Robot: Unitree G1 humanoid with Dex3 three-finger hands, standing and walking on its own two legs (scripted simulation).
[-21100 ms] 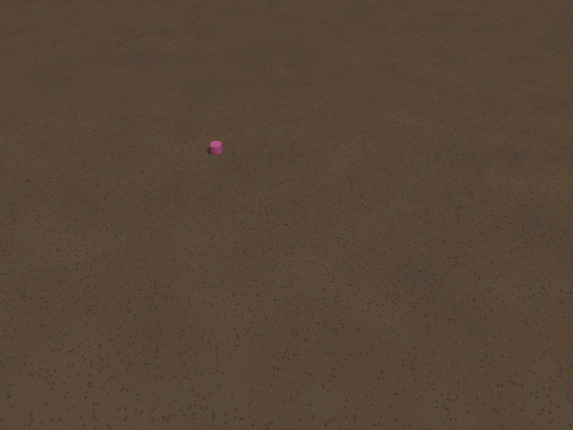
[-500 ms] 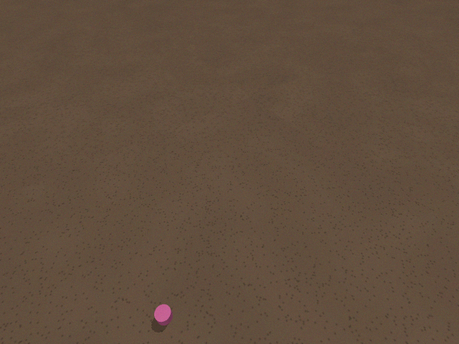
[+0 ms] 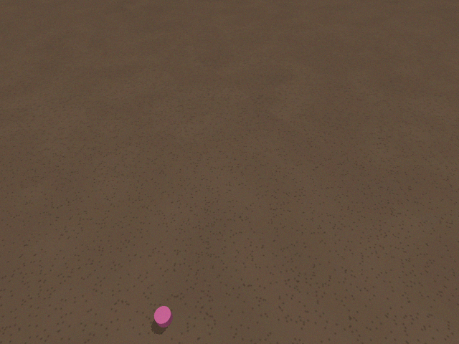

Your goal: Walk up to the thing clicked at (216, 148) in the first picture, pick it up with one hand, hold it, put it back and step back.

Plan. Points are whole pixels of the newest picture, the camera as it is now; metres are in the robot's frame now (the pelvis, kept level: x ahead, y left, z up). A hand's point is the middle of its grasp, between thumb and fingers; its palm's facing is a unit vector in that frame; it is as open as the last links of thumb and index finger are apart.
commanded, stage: stand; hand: left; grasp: from above
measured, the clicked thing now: (163, 316) +0.41 +0.28 -0.76
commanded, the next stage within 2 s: rise first in 0.64 s
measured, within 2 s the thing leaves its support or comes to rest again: neither
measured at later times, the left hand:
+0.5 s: hand out of the picture +0.07 +0.25 -0.15, palm faces -0.02 -0.94 -0.35, open 7.4 cm
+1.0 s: hand out of the picture +0.16 +0.25 -0.17, palm faces -0.04 -0.94 -0.35, open 9.4 cm
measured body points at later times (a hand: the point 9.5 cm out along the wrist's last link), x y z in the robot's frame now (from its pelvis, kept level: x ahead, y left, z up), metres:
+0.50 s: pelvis +0.00 +0.00 +0.00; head +0.01 -0.01 +0.45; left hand +0.07 +0.30 -0.13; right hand +0.07 -0.30 -0.14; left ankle -0.02 +0.14 -0.75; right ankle -0.01 -0.10 -0.75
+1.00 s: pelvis -0.01 +0.01 -0.02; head +0.06 +0.01 +0.42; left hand +0.16 +0.30 -0.15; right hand +0.08 -0.26 -0.15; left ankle -0.02 +0.14 -0.75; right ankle -0.01 -0.10 -0.75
